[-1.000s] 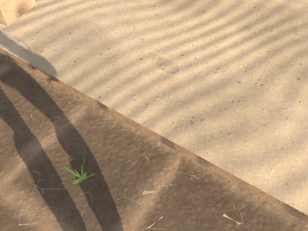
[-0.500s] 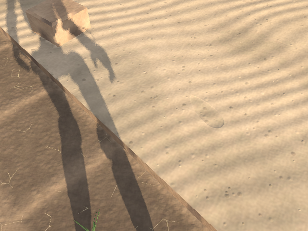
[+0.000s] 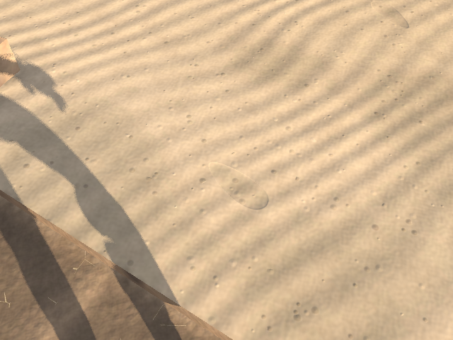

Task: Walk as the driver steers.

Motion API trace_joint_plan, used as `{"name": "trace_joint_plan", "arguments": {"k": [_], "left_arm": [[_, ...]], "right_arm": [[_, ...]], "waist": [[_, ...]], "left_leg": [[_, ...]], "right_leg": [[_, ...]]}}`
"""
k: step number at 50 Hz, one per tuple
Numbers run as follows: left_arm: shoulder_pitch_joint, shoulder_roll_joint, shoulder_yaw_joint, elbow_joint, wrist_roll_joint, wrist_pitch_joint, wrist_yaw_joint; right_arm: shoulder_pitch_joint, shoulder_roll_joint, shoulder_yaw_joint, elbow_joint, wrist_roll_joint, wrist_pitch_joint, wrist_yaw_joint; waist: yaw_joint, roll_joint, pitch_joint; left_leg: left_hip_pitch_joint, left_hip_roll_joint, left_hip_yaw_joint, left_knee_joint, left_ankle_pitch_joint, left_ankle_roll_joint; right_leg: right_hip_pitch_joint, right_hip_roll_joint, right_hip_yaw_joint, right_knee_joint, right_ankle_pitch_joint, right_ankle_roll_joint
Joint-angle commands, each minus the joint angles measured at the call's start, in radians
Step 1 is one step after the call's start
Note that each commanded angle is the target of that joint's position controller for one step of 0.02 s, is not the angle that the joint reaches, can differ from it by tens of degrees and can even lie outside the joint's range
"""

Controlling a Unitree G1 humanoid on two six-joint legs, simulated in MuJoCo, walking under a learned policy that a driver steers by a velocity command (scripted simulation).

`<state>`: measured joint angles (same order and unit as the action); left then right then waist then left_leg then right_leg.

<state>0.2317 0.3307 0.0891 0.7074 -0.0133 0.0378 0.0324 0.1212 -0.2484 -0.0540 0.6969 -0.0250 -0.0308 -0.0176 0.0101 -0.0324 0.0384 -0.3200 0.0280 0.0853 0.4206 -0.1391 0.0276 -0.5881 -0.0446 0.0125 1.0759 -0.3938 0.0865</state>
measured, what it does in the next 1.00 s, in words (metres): steps on the spot, turning right: right foot, then left foot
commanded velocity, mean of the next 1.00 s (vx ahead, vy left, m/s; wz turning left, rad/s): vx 0.02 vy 0.00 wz -0.31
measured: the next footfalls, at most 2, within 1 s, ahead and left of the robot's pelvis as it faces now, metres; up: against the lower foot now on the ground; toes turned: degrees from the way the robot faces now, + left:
right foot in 0.20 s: +0.08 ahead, -0.14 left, +0.00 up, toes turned -11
left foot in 0.62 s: +0.12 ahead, +0.09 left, +0.00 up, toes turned -17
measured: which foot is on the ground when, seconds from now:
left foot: down 0.00-0.20, up 0.22-0.60, down 0.62-1.00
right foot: up 0.00-0.18, down 0.20-1.00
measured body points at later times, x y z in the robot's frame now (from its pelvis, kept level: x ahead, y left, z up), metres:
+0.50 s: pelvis +0.04 -0.04 +0.00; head +0.06 -0.07 +0.45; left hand +0.28 +0.18 -0.07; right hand +0.10 -0.35 -0.12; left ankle +0.09 +0.11 -0.69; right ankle +0.04 -0.14 -0.74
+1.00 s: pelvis +0.06 -0.01 -0.01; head +0.07 -0.01 +0.44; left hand +0.25 +0.21 -0.12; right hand +0.13 -0.28 -0.12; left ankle +0.08 +0.10 -0.74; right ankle +0.04 -0.14 -0.74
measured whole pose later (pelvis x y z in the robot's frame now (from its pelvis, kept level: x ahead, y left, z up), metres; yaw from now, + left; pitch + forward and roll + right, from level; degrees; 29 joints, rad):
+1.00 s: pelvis +0.06 -0.01 -0.01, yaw -17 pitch -1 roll +0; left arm 0.22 0.24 0.05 0.73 0.02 0.01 0.01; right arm 0.17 -0.23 -0.02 0.76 -0.02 -0.02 -0.01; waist 0.01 0.00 0.02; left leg -0.22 -0.01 0.01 0.54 -0.31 0.01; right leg -0.26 0.03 0.10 0.54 -0.26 0.02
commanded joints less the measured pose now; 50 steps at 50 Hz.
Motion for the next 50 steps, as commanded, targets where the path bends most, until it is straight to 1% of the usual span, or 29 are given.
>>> {"name": "trace_joint_plan", "arguments": {"k": [1, 4, 6, 8, 9, 10, 11, 12, 13, 14, 15, 16, 18, 20, 22, 25, 27, 28, 29, 30, 31, 32, 33, 34, 35, 36, 38, 44, 50], "left_arm": [[0.029, 0.020, -0.001, -0.079, 0.005, -0.002, -0.015], [-0.019, 0.039, 0.000, -0.110, 0.003, 0.000, -0.036], [-0.031, 0.057, 0.006, -0.128, 0.002, 0.005, -0.046], [-0.012, 0.060, 0.013, -0.130, 0.003, 0.007, -0.055], [0.001, 0.074, 0.021, -0.126, 0.004, 0.005, -0.052], [0.035, 0.125, 0.039, -0.123, 0.007, 0.002, -0.041], [0.055, 0.251, 0.064, -0.150, 0.017, 0.000, -0.020], [0.061, 0.245, 0.056, -0.170, 0.045, -0.016, -0.027], [0.056, 0.215, 0.048, -0.161, 0.048, -0.033, -0.034], [0.007, 0.191, 0.043, -0.159, 0.031, -0.043, -0.031], [-0.041, 0.159, 0.033, -0.166, 0.013, -0.040, -0.026], [-0.080, 0.150, 0.026, -0.177, 0.007, -0.034, -0.020], [-0.104, 0.128, 0.014, -0.187, 0.019, -0.029, -0.011], [-0.095, 0.118, 0.011, -0.181, 0.020, -0.030, -0.006], [-0.089, 0.118, 0.010, -0.173, 0.021, -0.027, -0.003], [-0.090, 0.123, 0.009, -0.164, 0.027, -0.022, -0.011], [-0.089, 0.112, 0.002, -0.153, 0.026, -0.022, -0.019], [-0.097, 0.102, -0.003, -0.148, 0.023, -0.022, -0.022], [-0.112, 0.087, -0.010, -0.143, 0.017, -0.022, -0.023], [-0.097, 0.068, -0.018, -0.132, 0.014, -0.025, -0.023], [-0.065, 0.041, -0.028, -0.124, 0.026, -0.033, -0.023], [-0.011, 0.025, -0.032, -0.124, 0.043, -0.044, -0.030], [-0.034, 0.025, -0.031, -0.130, 0.043, -0.046, -0.027], [-0.061, 0.054, -0.024, -0.115, 0.042, -0.043, -0.023], [-0.098, 0.052, -0.021, -0.115, 0.041, -0.038, -0.021], [-0.105, 0.046, -0.021, -0.112, 0.041, -0.027, -0.019], [-0.090, 0.036, -0.021, -0.104, 0.037, -0.023, -0.021], [-0.064, 0.013, -0.021, -0.067, 0.032, -0.041, -0.021], [-0.039, 0.009, -0.018, -0.041, 0.030, -0.043, -0.012]], "right_arm": [[-0.056, -0.163, -0.047, -0.061, 0.007, -0.008, -0.014], [-0.045, -0.199, -0.059, -0.048, 0.016, 0.007, -0.013], [-0.029, -0.216, -0.066, -0.037, 0.031, 0.012, -0.008], [-0.034, -0.222, -0.068, -0.026, 0.048, 0.016, -0.006], [-0.008, -0.204, -0.064, -0.012, 0.051, 0.018, -0.006], [0.053, -0.169, -0.055, 0.012, 0.037, 0.019, -0.002], [0.062, -0.108, -0.033, -0.026, -0.016, 0.017, 0.006], [-0.028, -0.142, -0.040, -0.054, -0.007, 0.015, -0.002], [-0.060, -0.175, -0.051, -0.056, 0.018, 0.019, -0.006], [-0.046, -0.175, -0.054, -0.048, 0.027, 0.023, -0.012], [-0.031, -0.177, -0.057, -0.031, 0.019, 0.028, -0.021], [-0.021, -0.182, -0.060, -0.029, 0.011, 0.032, -0.025], [0.022, -0.164, -0.056, -0.011, 0.015, 0.033, -0.019], [0.016, -0.140, -0.045, -0.008, 0.021, 0.033, -0.017], [-0.004, -0.120, -0.034, -0.012, 0.021, 0.034, -0.012], [-0.011, -0.128, -0.031, -0.017, 0.027, 0.035, -0.002], [-0.009, -0.133, -0.032, -0.020, 0.030, 0.033, 0.004], [0.001, -0.128, -0.031, -0.018, 0.031, 0.030, 0.007], [0.025, -0.117, -0.029, -0.010, 0.029, 0.025, 0.011], [0.043, -0.112, -0.025, -0.004, 0.019, 0.020, 0.016], [0.060, -0.146, -0.028, -0.008, 0.001, 0.015, 0.013], [0.054, -0.225, -0.043, -0.013, -0.007, 0.015, 0.007], [0.004, -0.166, -0.028, -0.003, -0.004, 0.014, 0.011], [-0.044, -0.114, -0.012, -0.025, -0.004, 0.009, 0.016], [-0.033, -0.112, -0.012, -0.019, -0.004, 0.005, 0.016], [-0.021, -0.120, -0.009, -0.019, -0.002, -0.002, 0.018], [0.003, -0.126, -0.007, -0.010, 0.003, -0.010, 0.014], [0.033, -0.107, 0.003, -0.008, 0.008, -0.004, 0.004], [0.032, -0.091, 0.010, 0.004, 0.011, -0.003, 0.010]], "waist": [[0.007, 0.154, -0.142], [-0.008, 0.161, -0.147], [-0.012, 0.171, -0.140], [0.011, 0.165, -0.138], [0.014, 0.144, -0.137], [0.012, 0.039, -0.142], [-0.020, -0.286, -0.149], [0.050, -0.245, -0.185], [0.058, -0.142, -0.180], [0.025, -0.105, -0.157], [0.004, -0.070, -0.149], [-0.015, -0.083, -0.144], [-0.035, -0.092, -0.176], [-0.023, -0.092, -0.182], [-0.007, -0.104, -0.180], [0.012, -0.126, -0.157], [0.017, -0.131, -0.135], [0.008, -0.126, -0.126], [-0.015, -0.116, -0.119], [-0.029, -0.095, -0.115], [-0.015, -0.034, -0.134], [0.047, 0.145, -0.142], [0.057, 0.237, -0.131], [0.045, 0.196, -0.099], [0.023, 0.185, -0.092], [0.012, 0.173, -0.073], [0.007, 0.136, -0.050], [-0.014, 0.040, -0.060], [-0.011, 0.017, -0.065]], "left_leg": [[0.101, 0.265, -0.128, -0.150, 0.275, 0.216], [0.116, 0.288, -0.097, -0.137, 0.251, 0.206], [0.145, 0.306, -0.092, -0.107, 0.230, 0.186], [0.146, 0.295, -0.061, -0.035, 0.189, 0.140], [0.120, 0.263, -0.029, 0.027, 0.128, 0.094], [0.032, 0.205, 0.037, 0.163, 0.016, 0.018], [-0.261, 0.062, 0.124, 0.499, -0.429, -0.091], [-0.379, -0.022, -0.048, 0.703, -0.561, -0.111], [-0.388, -0.003, -0.115, 0.776, -0.495, -0.096], [-0.398, 0.010, -0.134, 0.763, -0.406, -0.084], [-0.395, 0.019, -0.144, 0.735, -0.343, -0.084], [-0.353, 0.012, -0.142, 0.729, -0.296, -0.092], [-0.285, -0.008, -0.128, 0.714, -0.238, -0.104], [-0.257, -0.007, -0.127, 0.605, -0.212, -0.110], [-0.202, -0.003, -0.127, 0.496, -0.206, -0.110], [-0.107, -0.006, -0.115, 0.377, -0.222, -0.100], [-0.064, -0.010, -0.110, 0.295, -0.229, -0.088], [-0.029, -0.012, -0.105, 0.223, -0.204, -0.079], [0.035, -0.018, -0.092, 0.103, -0.124, -0.066], [0.119, -0.011, -0.099, -0.023, 0.007, -0.047], [0.211, 0.071, -0.180, -0.041, 0.132, -0.017], [0.243, 0.194, -0.285, -0.021, 0.289, 0.053], [0.101, 0.229, -0.342, -0.060, 0.136, 0.134], [0.057, 0.177, -0.303, -0.075, 0.013, 0.108], [0.053, 0.131, -0.264, -0.066, -0.065, 0.063], [0.039, 0.105, -0.235, -0.062, -0.098, 0.036], [0.036, 0.078, -0.201, -0.044, -0.127, 0.012], [0.087, 0.050, -0.168, 0.008, -0.079, 0.016], [0.090, 0.034, -0.154, 0.019, -0.048, 0.016]], "right_leg": [[0.071, -0.039, 0.005, -0.121, 0.086, -0.006], [0.138, -0.028, -0.026, -0.241, 0.106, -0.029], [0.170, -0.017, -0.044, -0.319, 0.092, -0.052], [0.259, 0.012, -0.078, -0.473, 0.160, -0.089], [0.330, 0.037, -0.079, -0.561, 0.222, -0.116], [0.452, -0.003, 0.008, -0.649, 0.423, -0.158], [0.623, -0.278, 0.375, -0.663, 0.814, -0.293], [0.574, -0.363, 0.499, -0.695, 0.831, -0.453], [0.546, -0.307, 0.419, -0.708, 0.754, -0.431], [0.524, -0.250, 0.352, -0.704, 0.671, -0.373], [0.504, -0.214, 0.318, -0.703, 0.613, -0.330], [0.455, -0.195, 0.295, -0.706, 0.621, -0.318], [0.429, -0.172, 0.256, -0.706, 0.644, -0.317], [0.444, -0.162, 0.245, -0.702, 0.619, -0.313], [0.436, -0.158, 0.248, -0.698, 0.561, -0.311], [0.384, -0.162, 0.277, -0.702, 0.462, -0.319], [0.372, -0.163, 0.308, -0.695, 0.419, -0.318], [0.365, -0.155, 0.315, -0.684, 0.406, -0.309], [0.347, -0.136, 0.308, -0.666, 0.391, -0.289], [0.317, -0.110, 0.299, -0.657, 0.346, -0.251], [0.269, -0.065, 0.272, -0.618, 0.244, -0.192], [0.212, 0.037, 0.169, -0.523, 0.086, -0.136], [0.284, 0.054, 0.098, -0.546, 0.039, -0.092], [0.336, 0.039, 0.100, -0.562, 0.098, -0.079], [0.348, 0.047, 0.096, -0.566, 0.150, -0.081], [0.354, 0.043, 0.107, -0.572, 0.179, -0.087], [0.350, 0.035, 0.124, -0.591, 0.203, -0.102], [0.332, 0.028, 0.135, -0.604, 0.260, -0.098], [0.359, 0.021, 0.141, -0.601, 0.303, -0.091]]}}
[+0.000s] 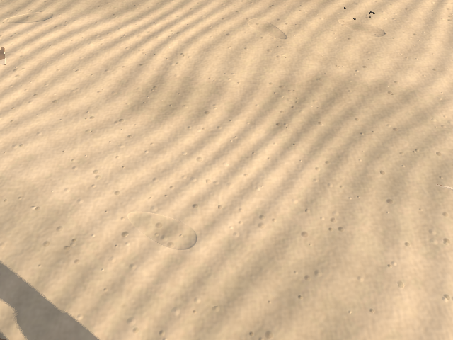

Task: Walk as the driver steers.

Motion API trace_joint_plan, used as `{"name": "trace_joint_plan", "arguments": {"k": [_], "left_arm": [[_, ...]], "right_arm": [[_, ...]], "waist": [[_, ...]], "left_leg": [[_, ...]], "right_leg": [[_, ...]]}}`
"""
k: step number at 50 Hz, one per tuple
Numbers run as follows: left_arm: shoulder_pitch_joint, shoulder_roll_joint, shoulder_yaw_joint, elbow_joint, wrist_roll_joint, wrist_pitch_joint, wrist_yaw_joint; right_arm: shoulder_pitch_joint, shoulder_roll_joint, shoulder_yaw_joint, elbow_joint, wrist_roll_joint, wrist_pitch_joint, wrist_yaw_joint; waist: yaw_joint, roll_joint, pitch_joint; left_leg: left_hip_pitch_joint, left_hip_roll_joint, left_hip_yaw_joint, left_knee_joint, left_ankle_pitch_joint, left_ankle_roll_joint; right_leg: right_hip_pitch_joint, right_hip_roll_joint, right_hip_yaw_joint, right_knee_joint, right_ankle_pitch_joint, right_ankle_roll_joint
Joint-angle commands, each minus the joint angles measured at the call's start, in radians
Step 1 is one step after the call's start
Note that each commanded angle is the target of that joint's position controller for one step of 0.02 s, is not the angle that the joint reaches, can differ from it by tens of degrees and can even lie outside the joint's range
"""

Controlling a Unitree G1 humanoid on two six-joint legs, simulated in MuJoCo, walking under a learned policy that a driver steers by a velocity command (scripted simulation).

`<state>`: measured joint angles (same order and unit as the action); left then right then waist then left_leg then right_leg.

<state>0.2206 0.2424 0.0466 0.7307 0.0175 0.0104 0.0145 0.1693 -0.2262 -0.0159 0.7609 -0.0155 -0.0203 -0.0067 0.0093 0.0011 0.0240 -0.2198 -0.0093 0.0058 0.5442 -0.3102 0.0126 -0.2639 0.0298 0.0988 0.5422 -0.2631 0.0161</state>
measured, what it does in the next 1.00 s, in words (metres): climbs: left foot 0.06 m higher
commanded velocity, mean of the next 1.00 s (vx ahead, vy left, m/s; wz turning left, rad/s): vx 0.38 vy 0.00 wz -0.01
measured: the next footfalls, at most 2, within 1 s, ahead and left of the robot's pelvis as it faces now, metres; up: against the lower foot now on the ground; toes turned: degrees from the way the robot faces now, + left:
left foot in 0.62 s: +0.40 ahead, +0.14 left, +0.06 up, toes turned +6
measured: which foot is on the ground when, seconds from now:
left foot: down 0.00-0.26, up 0.28-0.60, down 0.62-1.00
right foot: down 0.00-0.74, up 0.76-1.00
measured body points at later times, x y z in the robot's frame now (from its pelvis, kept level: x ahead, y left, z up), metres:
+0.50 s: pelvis +0.13 -0.02 +0.01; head +0.15 -0.04 +0.46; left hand +0.11 +0.24 -0.11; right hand +0.29 -0.27 -0.10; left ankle +0.21 +0.13 -0.65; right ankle +0.04 -0.12 -0.73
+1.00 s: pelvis +0.40 +0.04 +0.07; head +0.41 +0.04 +0.52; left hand +0.57 +0.30 -0.03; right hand +0.39 -0.21 -0.07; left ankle +0.36 +0.13 -0.67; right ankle +0.48 -0.10 -0.59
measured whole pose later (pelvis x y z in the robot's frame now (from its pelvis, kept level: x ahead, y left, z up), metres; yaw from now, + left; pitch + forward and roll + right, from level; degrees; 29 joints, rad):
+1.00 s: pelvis +0.40 +0.04 +0.07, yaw -1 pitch -1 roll +2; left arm 0.14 0.27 0.06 0.75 -0.02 -0.03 0.00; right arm 0.39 -0.21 -0.06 0.93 0.00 -0.09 0.01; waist -0.04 -0.04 0.03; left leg -0.06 -0.04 0.13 0.30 -0.24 0.05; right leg -0.67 -0.10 0.01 1.10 -0.19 -0.03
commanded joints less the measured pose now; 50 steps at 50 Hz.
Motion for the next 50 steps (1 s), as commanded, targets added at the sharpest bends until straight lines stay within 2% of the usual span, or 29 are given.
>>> {"name": "trace_joint_plan", "arguments": {"k": [1, 4, 6, 8, 10, 12, 13, 14, 15, 16, 18, 20, 22, 25, 28, 30, 32, 33, 35, 36, 37, 38, 39, 40, 41, 43, 44, 46, 50], "left_arm": [[-0.012, 0.088, 0.022, -0.054, 0.000, -0.014, 0.009], [-0.004, 0.089, 0.024, -0.049, -0.010, -0.017, 0.016], [-0.029, 0.076, 0.023, -0.071, -0.024, -0.044, 0.012], [-0.064, 0.073, 0.022, -0.087, -0.037, -0.073, 0.004], [-0.010, 0.065, 0.023, -0.068, -0.039, -0.093, -0.011], [0.150, 0.083, 0.039, 0.003, -0.026, -0.097, -0.021], [0.249, 0.160, 0.063, 0.018, -0.021, -0.100, -0.017], [0.342, 0.257, 0.089, 0.025, -0.021, -0.102, -0.026], [0.328, 0.195, 0.069, 0.021, -0.017, -0.109, -0.025], [0.284, 0.152, 0.054, 0.010, -0.017, -0.114, -0.024], [0.224, 0.120, 0.041, -0.002, -0.016, -0.107, -0.023], [0.222, 0.083, 0.026, 0.005, -0.009, -0.093, -0.024], [0.247, 0.091, 0.026, 0.015, -0.020, -0.086, -0.018], [0.271, 0.109, 0.025, 0.031, -0.015, -0.071, 0.002], [0.332, 0.108, 0.021, 0.060, -0.027, -0.056, 0.011], [0.339, 0.146, 0.028, 0.071, -0.031, -0.045, 0.013], [0.326, 0.167, 0.028, 0.083, -0.029, -0.039, 0.011], [0.379, 0.103, 0.009, 0.090, -0.028, -0.038, 0.010], [0.396, 0.145, 0.008, 0.124, -0.031, -0.043, 0.008], [0.366, 0.177, 0.018, 0.127, -0.038, -0.057, 0.004], [0.278, 0.172, 0.021, 0.101, -0.035, -0.072, 0.001], [0.244, 0.093, 0.001, 0.066, -0.035, -0.093, -0.007], [0.146, 0.137, 0.024, 0.052, -0.056, -0.103, -0.014], [0.048, 0.121, 0.026, 0.008, -0.078, -0.105, -0.015], [0.029, 0.094, 0.025, 0.001, -0.072, -0.099, -0.010], [0.098, 0.053, 0.026, 0.033, -0.066, -0.065, -0.005], [0.126, 0.033, 0.021, 0.040, -0.064, -0.051, -0.006], [0.101, 0.017, 0.012, 0.032, -0.046, -0.036, -0.008], [-0.075, 0.049, 0.009, -0.020, -0.023, -0.050, -0.029]], "right_arm": [[-0.005, -0.105, -0.025, -0.051, 0.000, -0.012, -0.001], [0.016, -0.150, -0.038, -0.036, 0.014, -0.004, -0.008], [0.069, -0.185, -0.050, -0.019, 0.024, -0.009, -0.014], [0.089, -0.205, -0.058, -0.007, 0.031, -0.020, -0.017], [0.041, -0.196, -0.057, -0.016, 0.038, -0.023, -0.011], [-0.022, -0.145, -0.043, -0.035, 0.041, -0.019, -0.003], [-0.059, -0.086, -0.025, -0.062, 0.036, -0.030, -0.002], [-0.064, -0.100, -0.028, -0.098, 0.040, -0.050, -0.007], [-0.051, -0.150, -0.044, -0.092, 0.055, -0.062, -0.006], [-0.020, -0.153, -0.047, -0.077, 0.065, -0.069, 0.003], [-0.028, -0.132, -0.045, -0.061, 0.048, -0.078, 0.017], [-0.028, -0.109, -0.044, -0.054, 0.039, -0.073, 0.036], [-0.044, -0.086, -0.038, -0.058, 0.033, -0.065, 0.046], [-0.130, -0.045, -0.018, -0.089, 0.027, -0.057, 0.047], [-0.263, -0.027, -0.003, -0.142, 0.032, -0.063, 0.054], [-0.302, -0.023, 0.005, -0.167, 0.037, -0.070, 0.064], [-0.245, -0.049, -0.008, -0.179, 0.039, -0.069, 0.063], [-0.245, -0.088, -0.025, -0.174, 0.034, -0.069, 0.060], [-0.103, -0.076, -0.043, -0.155, 0.040, -0.066, 0.056], [0.016, -0.104, -0.063, -0.115, 0.042, -0.056, 0.052], [0.195, -0.150, -0.090, -0.041, 0.041, -0.042, 0.041], [0.305, -0.182, -0.093, 0.016, 0.018, -0.036, 0.025], [0.258, -0.139, -0.080, 0.011, -0.012, -0.038, 0.014], [0.185, -0.124, -0.072, 0.004, -0.015, -0.050, 0.014], [0.118, -0.096, -0.066, 0.018, -0.003, -0.063, 0.021], [0.062, -0.003, -0.045, 0.037, 0.008, -0.077, 0.030], [0.060, 0.007, -0.042, 0.049, 0.018, -0.082, 0.034], [0.052, -0.029, -0.048, 0.063, 0.022, -0.088, 0.032], [0.095, -0.102, -0.064, 0.076, 0.015, -0.097, 0.009]], "waist": [[-0.010, -0.010, -0.071], [-0.020, 0.069, 0.009], [-0.036, 0.148, 0.069], [-0.044, 0.150, 0.121], [-0.003, 0.150, 0.098], [0.071, 0.104, 0.036], [0.102, -0.068, -0.001], [0.123, -0.292, -0.032], [0.104, -0.200, -0.011], [0.071, -0.135, 0.022], [0.046, -0.047, 0.037], [0.029, -0.075, 0.033], [0.032, -0.076, 0.038], [0.049, -0.079, 0.065], [0.086, -0.079, 0.107], [0.084, -0.101, 0.111], [0.019, -0.174, 0.056], [0.029, -0.110, -0.017], [-0.080, -0.151, -0.181], [-0.138, -0.151, -0.249], [-0.216, -0.049, -0.292], [-0.201, 0.170, -0.406], [-0.203, 0.060, -0.317], [-0.159, 0.021, -0.166], [-0.097, 0.005, -0.058], [-0.020, 0.071, 0.014], [0.010, 0.066, 0.035], [0.035, 0.052, 0.084], [0.009, 0.067, 0.103]], "left_leg": [[-0.007, 0.064, -0.070, -0.118, 0.046, 0.032], [-0.040, 0.098, -0.155, -0.197, -0.318, 0.092], [-0.006, 0.242, -0.355, -0.309, -0.481, 0.181], [-0.015, 0.320, -0.456, -0.345, -0.442, 0.230], [-0.042, 0.283, -0.366, -0.320, -0.318, 0.203], [-0.201, 0.161, -0.193, -0.179, -0.134, 0.129], [-0.313, 0.043, -0.046, 0.094, -0.015, 0.055], [-0.500, -0.042, 0.012, 0.395, -0.150, 0.003], [-0.625, -0.009, -0.078, 0.598, -0.261, 0.004], [-0.690, 0.031, -0.101, 0.686, -0.200, 0.027], [-0.715, 0.089, -0.084, 0.663, -0.029, 0.047], [-0.657, 0.109, -0.047, 0.635, 0.061, 0.026], [-0.650, 0.110, -0.009, 0.574, 0.114, -0.007], [-0.601, 0.098, 0.031, 0.435, 0.194, -0.042], [-0.601, 0.075, 0.061, 0.291, 0.187, -0.028], [-0.561, 0.042, 0.117, 0.193, 0.113, -0.001], [-0.425, 0.010, 0.123, 0.210, 0.041, 0.051], [-0.347, -0.039, 0.167, 0.232, 0.005, 0.073], [0.047, -0.067, 0.143, 0.128, 0.082, 0.104], [0.324, -0.035, 0.076, 0.074, 0.166, 0.117], [0.570, 0.081, -0.109, -0.030, 0.129, 0.160], [0.668, 0.321, -0.466, -0.123, 0.105, 0.241], [0.499, 0.344, -0.477, -0.179, 0.111, 0.227], [0.338, 0.316, -0.393, -0.232, 0.124, 0.207], [0.220, 0.284, -0.322, -0.281, 0.156, 0.192], [0.082, 0.243, -0.215, -0.344, 0.123, 0.177], [0.032, 0.226, -0.172, -0.361, 0.117, 0.168], [-0.031, 0.216, -0.107, -0.408, 0.145, 0.178], [-0.028, 0.194, -0.032, -0.471, 0.210, 0.189]], "right_leg": [[0.048, -0.043, 0.042, -0.068, 0.106, -0.021], [-0.066, 0.020, -0.038, 0.018, -0.199, -0.029], [-0.191, 0.014, -0.102, 0.145, -0.184, -0.028], [-0.234, -0.036, -0.091, 0.181, -0.165, -0.047], [-0.119, -0.042, -0.110, 0.062, -0.156, -0.079], [0.208, -0.019, -0.095, -0.052, -0.002, -0.092], [0.320, -0.156, 0.153, -0.175, -0.089, -0.155], [0.435, -0.357, 0.541, -0.321, -0.138, -0.295], [0.456, -0.413, 0.624, -0.333, -0.142, -0.346], [0.462, -0.388, 0.522, -0.308, -0.109, -0.322], [0.426, -0.322, 0.347, -0.333, -0.009, -0.261], [0.364, -0.267, 0.218, -0.363, 0.162, -0.230], [0.329, -0.245, 0.129, -0.384, 0.273, -0.232], [0.255, -0.225, 0.041, -0.401, 0.321, -0.224], [0.271, -0.244, 0.034, -0.424, 0.330, -0.217], [0.298, -0.266, 0.027, -0.433, 0.360, -0.214], [0.309, -0.304, 0.013, -0.371, 0.651, -0.197], [0.336, -0.250, -0.051, -0.257, 0.973, -0.170], [0.207, -0.239, -0.066, 0.016, 1.248, -0.109], [0.034, -0.218, -0.072, 0.155, 1.148, -0.076], [-0.205, -0.122, -0.078, 0.439, 0.625, -0.028], [-0.335, -0.050, -0.006, 0.740, -0.155, -0.036], [-0.359, -0.073, 0.068, 0.871, -0.200, -0.058], [-0.384, -0.094, 0.039, 0.865, -0.161, -0.076], [-0.385, -0.121, 0.015, 0.832, -0.128, -0.089], [-0.341, -0.140, -0.002, 0.852, -0.105, -0.102], [-0.332, -0.139, -0.007, 0.834, -0.076, -0.102], [-0.370, -0.142, -0.045, 0.749, -0.024, -0.081], [-0.348, -0.147, -0.095, 0.384, 0.181, -0.025]]}}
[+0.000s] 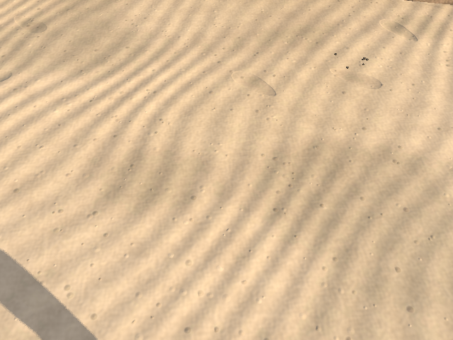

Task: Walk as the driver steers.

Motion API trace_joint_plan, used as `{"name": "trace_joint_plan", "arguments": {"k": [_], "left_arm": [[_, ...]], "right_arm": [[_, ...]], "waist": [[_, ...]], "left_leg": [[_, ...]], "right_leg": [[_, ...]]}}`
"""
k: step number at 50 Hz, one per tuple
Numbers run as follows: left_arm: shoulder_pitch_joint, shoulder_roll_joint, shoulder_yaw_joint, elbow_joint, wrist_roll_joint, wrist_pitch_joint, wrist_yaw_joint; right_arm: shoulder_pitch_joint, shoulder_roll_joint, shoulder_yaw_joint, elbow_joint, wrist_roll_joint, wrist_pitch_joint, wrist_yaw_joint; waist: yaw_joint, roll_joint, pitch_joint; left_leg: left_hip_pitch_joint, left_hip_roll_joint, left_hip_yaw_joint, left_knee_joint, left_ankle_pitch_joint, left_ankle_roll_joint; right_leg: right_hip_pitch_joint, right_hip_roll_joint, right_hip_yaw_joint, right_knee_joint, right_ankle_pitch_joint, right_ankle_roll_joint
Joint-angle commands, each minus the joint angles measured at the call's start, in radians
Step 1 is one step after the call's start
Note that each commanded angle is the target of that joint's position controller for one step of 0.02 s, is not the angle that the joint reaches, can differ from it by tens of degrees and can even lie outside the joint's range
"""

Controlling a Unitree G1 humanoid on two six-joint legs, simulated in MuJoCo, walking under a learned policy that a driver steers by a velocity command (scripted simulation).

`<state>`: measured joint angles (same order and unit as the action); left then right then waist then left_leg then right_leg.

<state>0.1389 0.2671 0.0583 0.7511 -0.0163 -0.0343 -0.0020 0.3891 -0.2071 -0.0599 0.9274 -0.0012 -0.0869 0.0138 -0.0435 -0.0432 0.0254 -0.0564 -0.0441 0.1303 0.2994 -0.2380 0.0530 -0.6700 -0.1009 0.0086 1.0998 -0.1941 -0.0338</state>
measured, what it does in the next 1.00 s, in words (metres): walks ahead, turning left: right foot, then left foot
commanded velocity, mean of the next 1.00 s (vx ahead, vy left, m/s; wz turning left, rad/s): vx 0.50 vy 0.00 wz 0.21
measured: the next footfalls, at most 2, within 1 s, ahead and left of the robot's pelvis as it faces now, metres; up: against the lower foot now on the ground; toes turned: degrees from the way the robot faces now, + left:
right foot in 0.22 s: +0.31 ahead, -0.14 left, +0.00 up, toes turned -2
left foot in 0.72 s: +0.61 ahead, +0.13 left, +0.00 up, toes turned +9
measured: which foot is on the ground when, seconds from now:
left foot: down 0.00-0.22, up 0.24-0.70, down 0.72-1.00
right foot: up 0.00-0.20, down 0.22-0.74, up 0.76-1.00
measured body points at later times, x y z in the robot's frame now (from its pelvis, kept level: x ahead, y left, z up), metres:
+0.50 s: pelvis +0.30 -0.04 +0.00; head +0.31 -0.04 +0.45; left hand +0.29 +0.22 -0.13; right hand +0.49 -0.29 -0.09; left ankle +0.42 +0.13 -0.68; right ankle +0.27 -0.14 -0.74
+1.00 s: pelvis +0.59 +0.06 +0.00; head +0.62 +0.09 +0.45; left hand +0.71 +0.37 -0.10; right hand +0.70 -0.20 -0.11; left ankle +0.57 +0.12 -0.74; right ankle +0.77 -0.10 -0.67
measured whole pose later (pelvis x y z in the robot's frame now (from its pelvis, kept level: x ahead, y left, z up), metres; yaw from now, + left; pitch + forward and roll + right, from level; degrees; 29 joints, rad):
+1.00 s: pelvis +0.59 +0.06 +0.00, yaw +16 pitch +2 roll -1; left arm 0.06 0.29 0.06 0.77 0.02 -0.10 0.02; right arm 0.34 -0.25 -0.06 0.82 0.01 -0.06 0.00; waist -0.06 -0.03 0.03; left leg -0.20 -0.11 -0.09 0.33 -0.16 0.10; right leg -0.66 -0.10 0.09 0.84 -0.12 0.04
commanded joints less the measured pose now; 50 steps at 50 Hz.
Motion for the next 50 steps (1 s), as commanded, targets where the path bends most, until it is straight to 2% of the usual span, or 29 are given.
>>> {"name": "trace_joint_plan", "arguments": {"k": [1, 5, 7, 8, 10, 11, 12, 13, 14, 15, 16, 17, 19, 22, 25, 31, 33, 34, 35, 36, 37, 38, 39, 40, 41, 43, 44, 47, 50], "left_arm": [[-0.039, 0.025, -0.005, -0.050, 0.008, -0.009, -0.017], [-0.134, 0.050, 0.006, -0.068, 0.000, -0.008, -0.031], [-0.122, 0.068, 0.019, -0.064, -0.002, -0.011, -0.033], [-0.070, 0.088, 0.032, -0.048, -0.003, -0.011, -0.032], [0.198, 0.145, 0.072, 0.048, 0.002, -0.008, -0.019], [0.352, 0.206, 0.085, 0.083, 0.013, -0.010, -0.007], [0.348, 0.272, 0.085, 0.085, 0.022, -0.029, -0.013], [0.265, 0.159, 0.064, 0.068, 0.022, -0.039, -0.015], [0.197, 0.120, 0.048, 0.060, 0.012, -0.048, -0.016], [0.148, 0.101, 0.040, 0.053, 0.014, -0.056, -0.018], [0.106, 0.081, 0.030, 0.053, 0.020, -0.063, -0.020], [0.090, 0.061, 0.020, 0.056, 0.029, -0.070, -0.018], [0.104, 0.072, 0.019, 0.076, 0.019, -0.082, -0.014], [0.143, 0.114, 0.028, 0.103, 0.016, -0.088, -0.001], [0.151, 0.142, 0.034, 0.113, 0.017, -0.083, 0.008], [0.213, 0.150, 0.045, 0.164, 0.003, -0.065, 0.008], [0.190, 0.169, 0.052, 0.159, 0.003, -0.051, 0.012], [0.171, 0.183, 0.056, 0.152, 0.005, -0.041, 0.017], [0.150, 0.181, 0.054, 0.141, 0.008, -0.028, 0.023], [0.164, 0.159, 0.043, 0.118, 0.020, -0.021, 0.034], [0.263, 0.027, -0.001, 0.068, 0.044, -0.041, 0.022], [0.229, 0.056, -0.006, 0.070, 0.018, -0.081, 0.011], [0.134, 0.126, 0.012, 0.049, -0.020, -0.107, 0.000], [0.078, 0.130, 0.009, 0.031, -0.020, -0.121, 0.003], [0.047, 0.130, 0.014, 0.029, 0.005, -0.124, 0.012], [0.056, 0.131, 0.024, 0.019, 0.024, -0.102, 0.018], [0.062, 0.119, 0.023, 0.015, 0.028, -0.090, 0.018], [-0.009, 0.092, 0.017, -0.015, 0.035, -0.070, 0.023], [-0.122, 0.072, 0.010, -0.051, 0.035, -0.074, 0.020]], "right_arm": [[-0.108, -0.143, -0.026, -0.086, 0.007, -0.031, -0.017], [-0.036, -0.186, -0.043, -0.052, 0.026, -0.020, -0.024], [-0.023, -0.194, -0.048, -0.042, 0.020, -0.006, -0.022], [-0.025, -0.203, -0.052, -0.038, 0.015, 0.003, -0.020], [-0.060, -0.198, -0.048, -0.046, 0.013, 0.023, -0.021], [-0.074, -0.141, -0.024, -0.075, 0.000, 0.026, -0.021], [0.065, -0.002, 0.014, -0.089, 0.026, 0.003, -0.014], [-0.030, -0.108, -0.007, -0.085, 0.058, -0.023, -0.010], [-0.090, -0.159, -0.017, -0.114, 0.078, -0.035, -0.005], [-0.134, -0.155, -0.012, -0.121, 0.062, -0.039, -0.010], [-0.158, -0.150, -0.016, -0.126, 0.040, -0.035, -0.011], [-0.146, -0.145, -0.018, -0.120, 0.034, -0.023, -0.007], [-0.141, -0.117, -0.012, -0.116, 0.028, -0.001, -0.006], [-0.246, -0.106, -0.001, -0.150, 0.011, 0.012, -0.010], [-0.327, -0.093, 0.011, -0.162, 0.017, 0.013, 0.002], [-0.437, -0.121, 0.007, -0.208, 0.028, 0.018, 0.029], [-0.409, -0.144, -0.004, -0.214, 0.022, 0.017, 0.040], [-0.347, -0.166, -0.017, -0.205, 0.021, 0.019, 0.042], [-0.200, -0.200, -0.043, -0.166, 0.021, 0.023, 0.039], [-0.021, -0.272, -0.077, -0.122, 0.025, 0.028, 0.027], [0.029, -0.393, -0.101, -0.120, 0.027, 0.029, 0.020], [0.037, -0.331, -0.079, -0.138, 0.028, 0.021, 0.025], [0.008, -0.271, -0.063, -0.134, 0.018, 0.013, 0.024], [-0.049, -0.244, -0.056, -0.148, 0.017, 0.006, 0.022], [-0.115, -0.217, -0.048, -0.164, 0.015, 0.005, 0.022], [-0.170, -0.181, -0.035, -0.189, 0.001, 0.004, 0.016], [-0.168, -0.185, -0.037, -0.193, 0.005, 0.004, 0.011], [-0.113, -0.222, -0.047, -0.186, 0.015, 0.001, -0.010], [-0.077, -0.231, -0.050, -0.178, 0.018, 0.015, -0.028]], "waist": [[0.050, 0.110, 0.098], [0.025, 0.097, 0.097], [0.038, 0.106, 0.064], [0.065, 0.123, 0.022], [0.199, 0.108, -0.122], [0.247, -0.030, -0.206], [0.124, -0.263, -0.298], [0.156, -0.134, -0.232], [0.129, -0.118, -0.142], [0.108, -0.042, -0.118], [0.083, -0.018, -0.075], [0.053, -0.020, -0.058], [0.035, -0.008, -0.030], [0.048, 0.019, 0.025], [0.077, 0.004, 0.036], [0.110, -0.001, 0.074], [0.082, -0.017, 0.051], [0.044, -0.031, 0.004], [-0.034, -0.022, -0.075], [-0.099, 0.049, -0.175], [-0.020, 0.329, -0.276], [-0.044, 0.278, -0.394], [-0.062, 0.209, -0.279], [-0.042, 0.128, -0.195], [-0.007, 0.058, -0.135], [0.052, 0.087, -0.106], [0.060, 0.094, -0.100], [0.046, 0.084, -0.058], [0.014, 0.105, -0.022]], "left_leg": [[-0.178, 0.235, -0.146, -0.245, 0.153, 0.144], [0.035, 0.299, -0.129, -0.236, 0.217, 0.127], [0.115, 0.301, -0.109, -0.156, 0.370, 0.108], [0.138, 0.292, -0.100, -0.075, 0.502, 0.098], [0.045, 0.196, -0.044, 0.281, 0.662, 0.049], [-0.232, 0.127, -0.062, 0.620, 0.254, 0.016], [-0.565, -0.031, -0.138, 0.933, -0.325, -0.021], [-0.642, 0.022, -0.249, 1.047, -0.294, -0.010], [-0.682, 0.076, -0.221, 1.047, -0.212, 0.015], [-0.661, 0.128, -0.210, 1.030, -0.153, 0.023], [-0.625, 0.164, -0.212, 0.974, -0.095, 0.022], [-0.564, 0.189, -0.221, 0.939, -0.059, 0.021], [-0.551, 0.204, -0.209, 0.860, -0.039, 0.004], [-0.618, 0.213, -0.186, 0.672, 0.073, -0.039], [-0.577, 0.186, -0.148, 0.456, 0.254, -0.055], [-0.591, 0.148, -0.140, 0.295, 0.268, 0.005], [-0.538, 0.111, -0.102, 0.284, 0.181, 0.041], [-0.450, 0.074, -0.069, 0.284, 0.147, 0.059], [-0.275, 0.021, -0.034, 0.271, 0.138, 0.080], [-0.007, 0.042, -0.132, 0.276, 0.136, 0.116], [0.346, 0.294, -0.669, 0.177, -0.042, 0.300], [0.448, 0.373, -0.995, -0.019, -0.202, 0.350], [0.377, 0.351, -0.869, -0.030, -0.166, 0.287], [0.244, 0.312, -0.736, -0.019, -0.066, 0.251], [0.098, 0.274, -0.627, -0.022, 0.044, 0.230], [-0.066, 0.224, -0.534, -0.064, 0.175, 0.222], [-0.097, 0.215, -0.507, -0.079, 0.213, 0.230], [-0.150, 0.194, -0.442, -0.102, 0.275, 0.231], [-0.188, 0.135, -0.370, -0.064, 0.390, 0.175]], "right_leg": [[0.094, -0.009, -0.016, -0.270, 0.148, 0.029], [0.102, 0.006, -0.022, -0.485, 0.174, 0.013], [0.163, 0.030, -0.037, -0.545, 0.150, -0.010], [0.240, 0.055, -0.056, -0.557, 0.126, -0.024], [0.593, 0.135, -0.123, -0.617, 0.100, -0.067], [0.882, -0.044, 0.116, -0.610, 0.044, -0.136], [1.057, -0.269, 0.641, -0.765, -0.187, -0.324], [0.944, -0.248, 0.655, -0.856, -0.230, -0.308], [0.854, -0.231, 0.521, -0.870, -0.221, -0.272], [0.770, -0.211, 0.459, -0.882, -0.165, -0.240], [0.662, -0.180, 0.376, -0.904, -0.081, -0.222], [0.586, -0.158, 0.316, -0.930, -0.025, -0.207], [0.533, -0.144, 0.242, -0.971, 0.061, -0.209], [0.517, -0.127, 0.145, -1.006, 0.159, -0.213], [0.519, -0.094, 0.022, -1.017, 0.176, -0.178], [0.697, -0.165, -0.074, -0.972, 0.178, -0.126], [0.752, -0.178, -0.106, -0.883, 0.380, -0.101], [0.764, -0.171, -0.129, -0.784, 0.561, -0.082], [0.731, -0.132, -0.169, -0.587, 0.694, -0.052], [0.561, -0.079, -0.192, -0.304, 0.585, -0.011], [0.117, 0.100, -0.163, 0.103, -0.071, 0.070], [-0.042, 0.161, 0.049, 0.262, -0.381, 0.060], [-0.136, 0.099, 0.092, 0.296, -0.305, 0.031], [-0.129, 0.052, 0.080, 0.238, -0.209, 0.013], [-0.079, 0.015, 0.074, 0.157, -0.143, 0.013], [0.044, -0.019, 0.083, 0.053, -0.088, 0.024], [0.059, -0.020, 0.078, 0.008, -0.080, 0.035], [0.027, -0.002, 0.058, -0.163, 0.025, 0.076], [0.070, 0.053, 0.045, -0.403, 0.202, 0.092]]}}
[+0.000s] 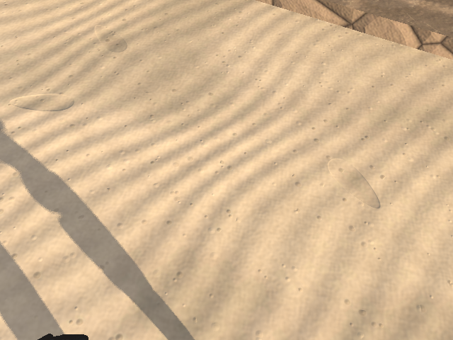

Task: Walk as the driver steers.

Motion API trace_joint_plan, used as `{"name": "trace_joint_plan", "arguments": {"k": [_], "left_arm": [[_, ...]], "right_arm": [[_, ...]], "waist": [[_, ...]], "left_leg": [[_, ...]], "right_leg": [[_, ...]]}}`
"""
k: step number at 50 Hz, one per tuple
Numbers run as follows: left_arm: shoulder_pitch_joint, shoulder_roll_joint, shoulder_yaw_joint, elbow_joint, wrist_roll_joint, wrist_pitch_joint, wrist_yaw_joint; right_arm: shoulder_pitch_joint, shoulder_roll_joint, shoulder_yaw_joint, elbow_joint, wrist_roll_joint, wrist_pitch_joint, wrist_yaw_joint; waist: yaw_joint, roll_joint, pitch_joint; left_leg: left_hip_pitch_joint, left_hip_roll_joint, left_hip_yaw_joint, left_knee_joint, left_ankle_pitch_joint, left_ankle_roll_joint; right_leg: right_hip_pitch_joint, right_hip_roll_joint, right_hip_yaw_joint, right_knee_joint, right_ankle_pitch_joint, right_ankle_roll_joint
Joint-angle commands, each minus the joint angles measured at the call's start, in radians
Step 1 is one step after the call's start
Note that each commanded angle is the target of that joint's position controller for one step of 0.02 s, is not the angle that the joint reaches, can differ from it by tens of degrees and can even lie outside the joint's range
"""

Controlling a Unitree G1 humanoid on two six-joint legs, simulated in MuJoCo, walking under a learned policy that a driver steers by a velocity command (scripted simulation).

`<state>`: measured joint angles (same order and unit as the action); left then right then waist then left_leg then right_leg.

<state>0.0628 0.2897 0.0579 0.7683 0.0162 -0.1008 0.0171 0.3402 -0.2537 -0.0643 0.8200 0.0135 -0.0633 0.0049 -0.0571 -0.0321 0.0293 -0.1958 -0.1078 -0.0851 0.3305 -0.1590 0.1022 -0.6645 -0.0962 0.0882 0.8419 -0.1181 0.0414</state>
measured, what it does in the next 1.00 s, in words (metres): walks ahead: right foot, then left foot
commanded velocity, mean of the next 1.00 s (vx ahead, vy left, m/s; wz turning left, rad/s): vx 0.10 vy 0.00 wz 0.08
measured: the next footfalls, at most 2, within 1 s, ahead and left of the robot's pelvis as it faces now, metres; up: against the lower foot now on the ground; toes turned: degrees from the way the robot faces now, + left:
right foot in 0.20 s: +0.31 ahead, -0.11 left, +0.00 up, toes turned +12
left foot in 0.56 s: +0.21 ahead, +0.12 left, +0.00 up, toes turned +12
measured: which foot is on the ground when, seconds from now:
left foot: down 0.00-0.20, up 0.22-0.54, down 0.56-0.90, up 0.92-1.00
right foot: up 0.00-0.18, down 0.20-0.58, up 0.60-0.88, down 0.90-1.00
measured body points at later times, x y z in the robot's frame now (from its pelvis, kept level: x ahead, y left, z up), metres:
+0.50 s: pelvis +0.17 -0.03 -0.01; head +0.21 -0.02 +0.44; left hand +0.23 +0.26 -0.13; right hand +0.38 -0.26 -0.11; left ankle +0.16 +0.11 -0.71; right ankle +0.27 -0.12 -0.75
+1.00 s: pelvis +0.19 -0.05 -0.02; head +0.23 -0.07 +0.43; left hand +0.31 +0.24 -0.10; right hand +0.36 -0.33 -0.13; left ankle +0.15 +0.10 -0.68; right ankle +0.20 -0.13 -0.75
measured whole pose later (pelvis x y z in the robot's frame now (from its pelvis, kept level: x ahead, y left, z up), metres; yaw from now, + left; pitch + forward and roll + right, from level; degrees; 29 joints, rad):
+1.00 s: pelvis +0.19 -0.05 -0.02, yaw +1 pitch +2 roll +1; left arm 0.20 0.30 0.06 0.72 0.01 0.01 -0.01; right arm 0.13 -0.31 -0.09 0.72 -0.01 0.03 -0.06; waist 0.02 0.04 0.03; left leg -0.48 0.03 -0.02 1.08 -0.54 -0.06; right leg -0.33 0.04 0.00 0.58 -0.29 -0.07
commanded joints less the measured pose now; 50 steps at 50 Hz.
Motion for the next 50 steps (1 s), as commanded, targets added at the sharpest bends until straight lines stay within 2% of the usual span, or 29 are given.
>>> {"name": "trace_joint_plan", "arguments": {"k": [1, 5, 8, 9, 10, 11, 12, 13, 14, 15, 17, 19, 23, 27, 28, 29, 30, 31, 32, 34, 36, 39, 42, 44, 45, 46, 47, 48, 50], "left_arm": [[-0.074, 0.040, 0.006, -0.078, 0.001, -0.011, -0.004], [-0.133, 0.054, 0.009, -0.114, -0.010, -0.013, -0.022], [-0.076, 0.101, 0.023, -0.106, -0.005, -0.021, -0.027], [-0.011, 0.112, 0.028, -0.089, 0.001, -0.028, -0.024], [0.074, 0.146, 0.035, -0.081, 0.020, -0.033, -0.018], [0.141, 0.187, 0.036, -0.084, 0.032, -0.024, -0.008], [0.185, 0.186, 0.040, -0.066, 0.011, -0.001, -0.013], [0.113, 0.122, 0.030, -0.102, -0.008, 0.016, -0.013], [0.067, 0.070, 0.013, -0.123, -0.006, 0.033, -0.005], [0.025, 0.059, 0.003, -0.124, 0.002, 0.048, -0.003], [-0.016, 0.087, 0.009, -0.110, 0.013, 0.064, 0.001], [-0.001, 0.098, 0.015, -0.093, 0.018, 0.064, 0.002], [-0.008, 0.089, 0.010, -0.064, -0.003, 0.065, -0.011], [0.015, 0.091, 0.001, -0.031, -0.028, 0.075, -0.035], [0.055, 0.072, -0.009, -0.017, -0.027, 0.071, -0.041], [0.068, 0.044, -0.018, -0.027, -0.009, 0.066, -0.049], [0.087, 0.034, -0.014, -0.043, -0.024, 0.064, -0.041], [0.067, 0.104, 0.004, -0.030, -0.023, 0.070, -0.032], [0.067, 0.124, 0.020, -0.029, -0.029, 0.078, -0.026], [0.107, 0.125, 0.035, -0.020, -0.027, 0.106, -0.012], [0.132, 0.081, 0.030, -0.025, -0.036, 0.122, -0.010], [0.095, 0.048, 0.016, -0.056, -0.039, 0.127, -0.023], [0.115, 0.071, 0.023, -0.078, -0.042, 0.131, -0.046], [0.181, 0.088, 0.036, -0.064, -0.030, 0.132, -0.046], [0.197, 0.169, 0.060, -0.073, -0.025, 0.131, -0.033], [0.206, 0.306, 0.088, -0.101, -0.008, 0.125, -0.026], [0.262, 0.256, 0.071, -0.105, 0.023, 0.104, -0.034], [0.220, 0.228, 0.062, -0.109, 0.021, 0.087, -0.033], [0.119, 0.182, 0.050, -0.125, -0.023, 0.086, -0.015]], "right_arm": [[-0.015, -0.185, -0.046, -0.068, 0.005, 0.000, -0.024], [0.036, -0.180, -0.049, -0.057, 0.011, 0.033, -0.039], [-0.008, -0.170, -0.050, -0.088, 0.003, 0.050, -0.054], [-0.046, -0.160, -0.047, -0.108, 0.003, 0.053, -0.055], [-0.058, -0.124, -0.034, -0.135, -0.005, 0.050, -0.050], [0.036, -0.059, -0.015, -0.146, -0.028, 0.048, -0.046], [0.221, -0.102, -0.012, -0.149, 0.004, 0.045, -0.036], [0.212, -0.202, -0.036, -0.113, 0.015, 0.058, -0.035], [0.078, -0.236, -0.050, -0.132, 0.018, 0.079, -0.038], [0.022, -0.227, -0.054, -0.142, 0.015, 0.101, -0.045], [0.002, -0.174, -0.047, -0.164, 0.010, 0.125, -0.048], [0.001, -0.116, -0.031, -0.178, 0.006, 0.122, -0.049], [-0.029, -0.068, -0.002, -0.180, -0.022, 0.105, -0.043], [-0.025, -0.097, -0.009, -0.149, -0.028, 0.103, -0.027], [-0.038, -0.134, -0.014, -0.166, -0.037, 0.102, -0.031], [-0.028, -0.211, -0.027, -0.186, -0.050, 0.103, -0.042], [-0.080, -0.246, -0.040, -0.168, -0.053, 0.107, -0.042], [-0.159, -0.201, -0.032, -0.203, -0.053, 0.096, -0.041], [-0.175, -0.197, -0.035, -0.205, -0.051, 0.087, -0.046], [-0.171, -0.187, -0.035, -0.199, -0.035, 0.066, -0.052], [-0.181, -0.162, -0.032, -0.190, -0.023, 0.062, -0.055], [-0.205, -0.168, -0.041, -0.186, -0.018, 0.077, -0.058], [-0.201, -0.193, -0.053, -0.171, -0.003, 0.089, -0.060], [-0.184, -0.179, -0.052, -0.150, 0.014, 0.087, -0.059], [-0.135, -0.139, -0.045, -0.141, -0.008, 0.083, -0.053], [-0.209, -0.081, -0.021, -0.212, -0.053, 0.077, -0.055], [-0.293, -0.122, -0.031, -0.221, -0.038, 0.070, -0.060], [-0.291, -0.142, -0.039, -0.215, -0.015, 0.071, -0.060], [-0.265, -0.159, -0.050, -0.183, -0.021, 0.077, -0.073]], "waist": [[0.017, 0.108, -0.030], [-0.004, 0.133, -0.056], [0.035, 0.153, -0.080], [0.074, 0.152, -0.106], [0.106, 0.103, -0.206], [0.076, -0.103, -0.329], [0.022, -0.314, -0.470], [0.033, -0.157, -0.415], [0.065, -0.077, -0.290], [0.056, -0.030, -0.211], [0.027, -0.074, -0.103], [0.033, -0.101, -0.107], [0.035, -0.093, -0.185], [0.013, -0.096, -0.123], [0.017, -0.067, -0.115], [0.035, 0.070, -0.124], [0.081, 0.296, -0.103], [0.058, 0.264, -0.051], [0.053, 0.268, -0.031], [0.046, 0.239, -0.028], [0.059, 0.184, -0.048], [0.039, 0.189, -0.087], [0.045, 0.200, -0.118], [0.078, 0.155, -0.120], [0.058, -0.031, -0.121], [0.066, -0.317, -0.093], [0.147, -0.182, -0.177], [0.118, -0.116, -0.147], [0.077, -0.052, -0.106]], "left_leg": [[-0.064, 0.177, -0.132, -0.069, 0.361, 0.103], [-0.011, 0.184, -0.204, 0.030, 0.352, 0.055], [0.079, 0.199, -0.305, 0.162, 0.359, 0.041], [0.077, 0.167, -0.301, 0.246, 0.367, 0.017], [0.007, 0.110, -0.266, 0.417, 0.286, -0.020], [-0.201, -0.005, -0.153, 0.690, -0.307, -0.075], [-0.392, -0.033, -0.114, 0.930, -0.620, -0.111], [-0.436, 0.048, -0.125, 1.027, -0.517, -0.146], [-0.469, 0.076, -0.071, 1.048, -0.433, -0.172], [-0.460, 0.103, -0.047, 1.018, -0.379, -0.185], [-0.372, 0.131, 0.001, 0.921, -0.317, -0.188], [-0.313, 0.124, 0.035, 0.812, -0.302, -0.185], [-0.145, 0.141, 0.037, 0.515, -0.237, -0.158], [0.085, 0.095, 0.089, 0.130, -0.029, -0.110], [0.161, 0.152, 0.026, 0.086, 0.012, -0.075], [0.201, 0.322, -0.134, 0.057, 0.101, -0.017], [-0.001, 0.412, -0.195, -0.006, -0.049, 0.077], [-0.077, 0.389, -0.174, -0.039, -0.108, 0.091], [-0.074, 0.385, -0.154, -0.032, -0.066, 0.085], [-0.022, 0.427, -0.146, -0.003, 0.200, 0.114], [0.035, 0.423, -0.088, 0.036, 0.365, 0.115], [0.066, 0.402, -0.014, 0.071, 0.397, 0.097], [0.084, 0.417, 0.006, 0.124, 0.387, 0.082], [0.009, 0.376, 0.071, 0.230, 0.241, 0.005], [-0.143, 0.296, 0.169, 0.427, 0.005, -0.088], [-0.455, 0.120, 0.194, 0.686, -0.496, -0.189], [-0.480, 0.107, 0.027, 0.860, -0.566, -0.179], [-0.503, 0.125, -0.001, 0.909, -0.493, -0.163], [-0.521, 0.150, -0.014, 0.859, -0.334, -0.159]], "right_leg": [[0.110, 0.076, -0.047, -0.215, 0.177, 0.015], [0.184, 0.137, -0.033, -0.337, 0.232, 0.001], [0.226, 0.134, 0.005, -0.402, 0.149, -0.029], [0.311, 0.121, -0.010, -0.465, 0.209, -0.050], [0.519, 0.022, 0.043, -0.454, 0.406, -0.101], [0.814, -0.207, 0.241, -0.351, 0.885, -0.193], [0.993, -0.424, 0.556, -0.355, 0.801, -0.384], [0.889, -0.376, 0.529, -0.406, 0.515, -0.366], [0.778, -0.292, 0.365, -0.432, 0.363, -0.308], [0.648, -0.231, 0.272, -0.469, 0.263, -0.277], [0.432, -0.148, 0.132, -0.542, 0.173, -0.255], [0.399, -0.124, 0.069, -0.568, 0.231, -0.276], [0.403, -0.132, 0.043, -0.554, 0.284, -0.298], [0.294, -0.075, 0.059, -0.527, -0.090, -0.221], [0.229, -0.050, 0.068, -0.509, -0.171, -0.155], [0.168, 0.021, 0.012, -0.374, -0.288, -0.085], [0.216, 0.097, -0.106, -0.292, -0.330, -0.044], [0.261, 0.096, -0.101, -0.170, -0.308, -0.023], [0.216, 0.111, -0.116, -0.072, -0.311, -0.021], [0.126, 0.089, -0.077, 0.143, -0.410, -0.002], [0.093, 0.071, -0.070, 0.183, -0.410, 0.013], [0.163, 0.061, -0.122, 0.030, -0.335, 0.019], [0.263, 0.083, -0.167, -0.148, -0.243, -0.008], [0.416, 0.123, -0.174, -0.363, -0.043, -0.058], [0.550, 0.014, 0.018, -0.437, 0.245, -0.113], [0.633, -0.260, 0.421, -0.476, 0.584, -0.323], [0.642, -0.301, 0.469, -0.494, 0.539, -0.424], [0.629, -0.254, 0.378, -0.484, 0.474, -0.389], [0.597, -0.166, 0.279, -0.475, 0.352, -0.290]]}}
Velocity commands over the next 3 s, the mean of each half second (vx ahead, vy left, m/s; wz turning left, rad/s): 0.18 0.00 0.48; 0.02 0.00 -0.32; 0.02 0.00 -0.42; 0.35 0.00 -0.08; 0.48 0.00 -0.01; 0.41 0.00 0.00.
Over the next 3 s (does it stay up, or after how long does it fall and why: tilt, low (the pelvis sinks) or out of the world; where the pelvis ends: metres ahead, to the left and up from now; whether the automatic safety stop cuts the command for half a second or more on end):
stays up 0.85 -0.22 0.00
